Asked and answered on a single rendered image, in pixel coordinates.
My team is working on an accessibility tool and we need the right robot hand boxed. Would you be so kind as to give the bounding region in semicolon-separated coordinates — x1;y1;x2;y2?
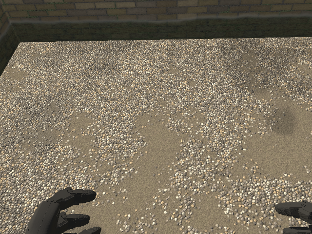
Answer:
275;200;312;234

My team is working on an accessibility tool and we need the left robot hand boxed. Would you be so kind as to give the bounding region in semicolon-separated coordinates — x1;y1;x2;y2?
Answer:
24;186;101;234

